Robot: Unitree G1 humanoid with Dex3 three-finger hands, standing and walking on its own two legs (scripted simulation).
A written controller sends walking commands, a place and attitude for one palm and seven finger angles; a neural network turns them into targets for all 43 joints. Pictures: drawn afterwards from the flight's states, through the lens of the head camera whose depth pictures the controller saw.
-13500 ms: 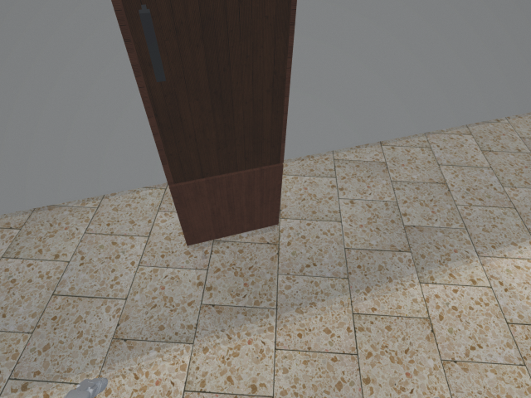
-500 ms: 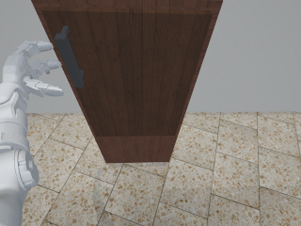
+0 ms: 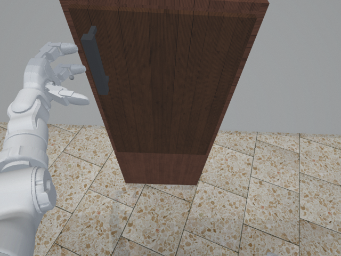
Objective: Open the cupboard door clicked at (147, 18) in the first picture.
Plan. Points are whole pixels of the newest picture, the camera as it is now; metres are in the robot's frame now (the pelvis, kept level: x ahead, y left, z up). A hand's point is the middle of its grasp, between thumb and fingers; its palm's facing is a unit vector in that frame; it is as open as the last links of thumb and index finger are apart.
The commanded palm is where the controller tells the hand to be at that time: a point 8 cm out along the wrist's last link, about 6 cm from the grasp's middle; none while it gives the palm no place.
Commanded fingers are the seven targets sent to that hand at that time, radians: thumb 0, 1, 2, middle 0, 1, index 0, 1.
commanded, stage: move the hooked fingers beside the handle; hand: left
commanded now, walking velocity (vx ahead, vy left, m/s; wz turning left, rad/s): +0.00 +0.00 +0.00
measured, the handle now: (98, 62) +0.53 +0.17 +0.16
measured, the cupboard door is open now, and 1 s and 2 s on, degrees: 0 0 0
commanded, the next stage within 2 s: slide the fingers in behind the handle in 0.04 s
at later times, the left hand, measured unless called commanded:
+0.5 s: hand (83, 77) +0.48 +0.19 +0.15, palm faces -0.03 -1.00 +0.05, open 14.0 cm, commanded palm +0.46 +0.24 +0.15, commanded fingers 0.00 -0.50 0.30 -0.30 -1.20 -0.30 -1.20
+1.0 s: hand (99, 78) +0.47 +0.15 +0.16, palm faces -0.04 -1.00 +0.01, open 14.0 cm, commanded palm +0.45 +0.20 +0.15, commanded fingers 0.00 -0.50 0.30 -0.30 -1.20 -0.30 -1.20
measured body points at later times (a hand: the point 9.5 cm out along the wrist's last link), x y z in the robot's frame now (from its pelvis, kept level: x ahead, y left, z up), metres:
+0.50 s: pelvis +0.00 +0.00 +0.00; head +0.06 +0.01 +0.45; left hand +0.48 +0.25 +0.15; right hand +0.02 -0.27 -0.11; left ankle +0.02 +0.07 -0.72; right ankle -0.05 -0.09 -0.72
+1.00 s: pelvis -0.01 -0.01 +0.00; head +0.04 -0.01 +0.45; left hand +0.46 +0.21 +0.16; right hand +0.05 -0.27 -0.12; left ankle +0.02 +0.07 -0.72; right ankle -0.05 -0.09 -0.72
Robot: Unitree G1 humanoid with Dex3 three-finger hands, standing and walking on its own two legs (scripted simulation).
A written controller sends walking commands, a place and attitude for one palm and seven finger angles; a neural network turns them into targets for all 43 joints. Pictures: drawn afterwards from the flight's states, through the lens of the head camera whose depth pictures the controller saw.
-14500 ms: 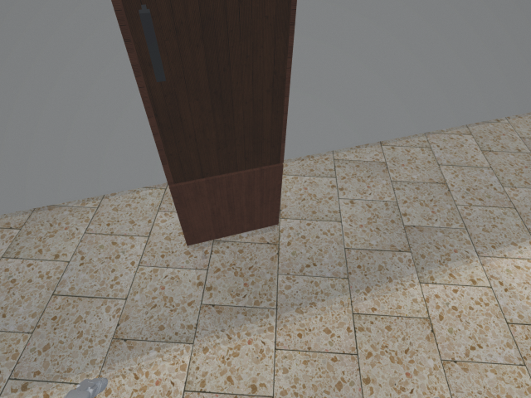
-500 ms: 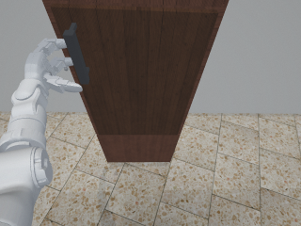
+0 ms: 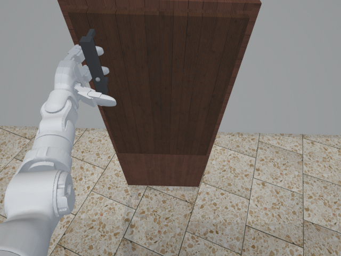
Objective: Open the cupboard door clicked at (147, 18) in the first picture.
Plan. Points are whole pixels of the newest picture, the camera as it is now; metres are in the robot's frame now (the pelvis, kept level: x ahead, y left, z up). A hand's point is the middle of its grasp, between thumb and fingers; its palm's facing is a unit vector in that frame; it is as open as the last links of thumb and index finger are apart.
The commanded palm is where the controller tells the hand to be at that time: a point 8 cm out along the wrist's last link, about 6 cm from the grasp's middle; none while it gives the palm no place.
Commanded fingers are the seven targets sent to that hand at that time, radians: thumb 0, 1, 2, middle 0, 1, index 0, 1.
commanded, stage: slide the fingers in behind the handle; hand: left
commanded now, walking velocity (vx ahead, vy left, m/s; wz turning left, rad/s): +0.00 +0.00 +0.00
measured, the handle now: (97, 64) +0.54 +0.17 +0.16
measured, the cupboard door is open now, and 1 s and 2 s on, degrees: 0 0 6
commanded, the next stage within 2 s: close the thumb around the handle in 0.74 s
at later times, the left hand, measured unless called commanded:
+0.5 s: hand (104, 78) +0.48 +0.15 +0.16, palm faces -0.02 -1.00 +0.01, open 14.1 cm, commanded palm +0.46 +0.19 +0.15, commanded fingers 0.00 -0.50 0.30 -0.30 -1.20 -0.30 -1.20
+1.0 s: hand (100, 80) +0.48 +0.16 +0.15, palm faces -0.03 -1.00 +0.02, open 13.4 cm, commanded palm +0.46 +0.21 +0.15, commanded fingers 0.00 0.00 0.52 -0.34 -1.25 -0.34 -1.25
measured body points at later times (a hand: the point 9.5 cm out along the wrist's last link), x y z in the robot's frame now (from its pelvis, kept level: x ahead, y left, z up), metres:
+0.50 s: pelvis +0.00 -0.01 +0.00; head +0.05 -0.02 +0.45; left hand +0.47 +0.20 +0.16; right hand +0.05 -0.28 -0.12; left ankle +0.03 +0.08 -0.72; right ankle -0.04 -0.08 -0.72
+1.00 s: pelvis +0.01 +0.00 +0.00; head +0.06 +0.00 +0.45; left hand +0.48 +0.21 +0.15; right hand +0.07 -0.27 -0.11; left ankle +0.03 +0.08 -0.72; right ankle -0.04 -0.08 -0.72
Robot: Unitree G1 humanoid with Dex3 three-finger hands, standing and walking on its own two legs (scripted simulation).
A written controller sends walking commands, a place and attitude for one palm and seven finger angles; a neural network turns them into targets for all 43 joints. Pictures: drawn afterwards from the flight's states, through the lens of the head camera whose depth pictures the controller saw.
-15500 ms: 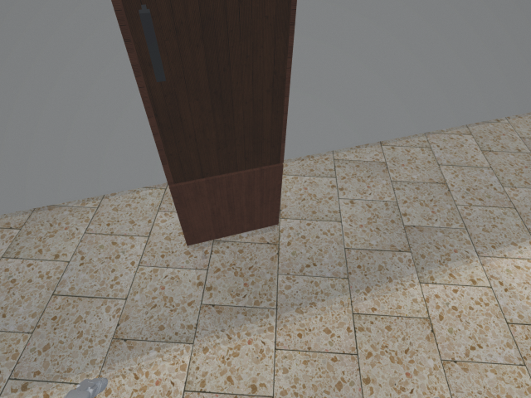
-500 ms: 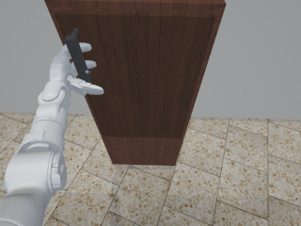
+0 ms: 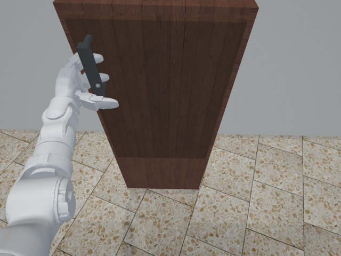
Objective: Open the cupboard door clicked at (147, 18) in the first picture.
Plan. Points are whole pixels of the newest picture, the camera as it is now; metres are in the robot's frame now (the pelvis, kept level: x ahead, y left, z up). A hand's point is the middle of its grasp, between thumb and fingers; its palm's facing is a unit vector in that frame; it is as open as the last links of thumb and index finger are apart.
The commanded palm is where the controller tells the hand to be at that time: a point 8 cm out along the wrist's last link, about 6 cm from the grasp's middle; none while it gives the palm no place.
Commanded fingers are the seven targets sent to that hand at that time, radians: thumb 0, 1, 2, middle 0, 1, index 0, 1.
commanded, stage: close the thumb around the handle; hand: left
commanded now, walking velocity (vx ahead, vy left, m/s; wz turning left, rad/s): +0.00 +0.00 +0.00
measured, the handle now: (95, 69) +0.52 +0.18 +0.15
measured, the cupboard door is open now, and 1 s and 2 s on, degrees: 0 6 43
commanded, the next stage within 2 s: pull the door open along its arc in 0.54 s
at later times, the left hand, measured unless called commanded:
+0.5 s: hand (101, 84) +0.47 +0.15 +0.15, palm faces -0.02 -1.00 +0.01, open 5.5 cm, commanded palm +0.45 +0.20 +0.15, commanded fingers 0.00 0.90 0.90 -0.40 -1.35 -0.40 -1.35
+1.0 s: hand (100, 95) +0.44 +0.15 +0.15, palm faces -0.05 -1.00 +0.02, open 5.7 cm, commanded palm +0.38 +0.20 +0.15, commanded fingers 0.00 0.90 0.90 -0.40 -1.35 -0.40 -1.35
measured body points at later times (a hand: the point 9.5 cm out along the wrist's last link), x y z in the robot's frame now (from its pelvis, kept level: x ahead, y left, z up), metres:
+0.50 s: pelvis -0.01 +0.01 +0.00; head +0.04 +0.01 +0.45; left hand +0.47 +0.21 +0.15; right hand +0.03 -0.26 -0.12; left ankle +0.02 +0.09 -0.72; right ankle -0.05 -0.08 -0.72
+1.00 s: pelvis +0.01 +0.00 +0.00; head +0.03 -0.01 +0.45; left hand +0.43 +0.21 +0.15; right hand +0.07 -0.26 -0.11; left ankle +0.02 +0.09 -0.72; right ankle -0.05 -0.08 -0.72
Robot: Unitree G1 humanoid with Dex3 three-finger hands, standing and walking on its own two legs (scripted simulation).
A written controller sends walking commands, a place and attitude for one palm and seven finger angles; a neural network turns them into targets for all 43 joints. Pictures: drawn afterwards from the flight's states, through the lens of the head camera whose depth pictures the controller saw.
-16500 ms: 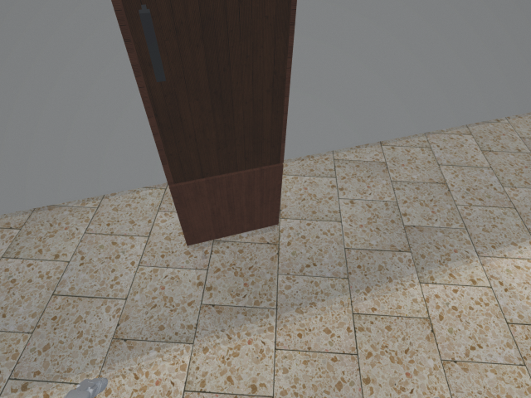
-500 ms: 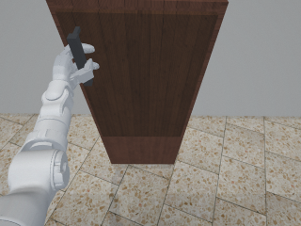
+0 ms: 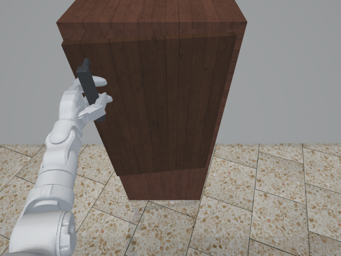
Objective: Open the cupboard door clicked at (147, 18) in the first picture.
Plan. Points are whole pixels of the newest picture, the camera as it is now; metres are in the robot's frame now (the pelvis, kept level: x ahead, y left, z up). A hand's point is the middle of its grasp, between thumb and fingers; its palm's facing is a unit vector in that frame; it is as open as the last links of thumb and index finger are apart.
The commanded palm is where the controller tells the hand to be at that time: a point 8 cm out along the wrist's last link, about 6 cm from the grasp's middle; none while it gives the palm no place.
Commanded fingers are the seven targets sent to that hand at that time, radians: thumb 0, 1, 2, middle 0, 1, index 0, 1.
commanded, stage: pull the door open along its arc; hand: left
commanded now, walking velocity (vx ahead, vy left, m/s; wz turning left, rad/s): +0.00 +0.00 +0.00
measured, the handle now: (93, 91) +0.47 +0.19 +0.15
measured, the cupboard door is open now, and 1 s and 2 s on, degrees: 6 43 48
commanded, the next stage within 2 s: open thumb and fingers to let go in 0.62 s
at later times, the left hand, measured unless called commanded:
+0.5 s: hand (135, 169) +0.25 +0.07 +0.15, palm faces +0.29 -0.95 +0.08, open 6.2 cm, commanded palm +0.17 +0.12 +0.15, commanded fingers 0.00 0.90 0.90 -0.40 -1.35 -0.40 -1.35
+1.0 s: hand (151, 174) +0.24 +0.04 +0.15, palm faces +0.40 -0.92 +0.00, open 7.6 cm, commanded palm +0.19 +0.08 +0.15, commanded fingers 0.00 -0.15 0.45 -0.32 -1.24 -0.32 -1.24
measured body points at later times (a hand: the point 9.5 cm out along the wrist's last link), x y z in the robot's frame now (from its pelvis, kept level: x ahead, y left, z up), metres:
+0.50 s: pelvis +0.00 -0.03 +0.01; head -0.05 -0.06 +0.45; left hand +0.23 +0.12 +0.15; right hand +0.24 -0.20 -0.05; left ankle +0.01 +0.09 -0.73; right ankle -0.06 -0.08 -0.73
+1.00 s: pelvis -0.01 -0.08 +0.01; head -0.04 -0.13 +0.45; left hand +0.22 +0.08 +0.15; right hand +0.19 -0.28 -0.10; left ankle +0.01 +0.09 -0.72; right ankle -0.06 -0.08 -0.73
